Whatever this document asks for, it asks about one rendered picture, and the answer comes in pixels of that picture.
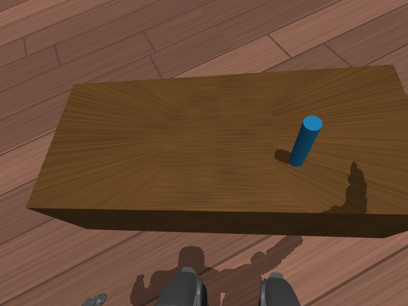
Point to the left robot hand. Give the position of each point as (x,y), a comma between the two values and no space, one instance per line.
(96,301)

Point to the can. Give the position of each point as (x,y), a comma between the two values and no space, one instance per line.
(308,132)

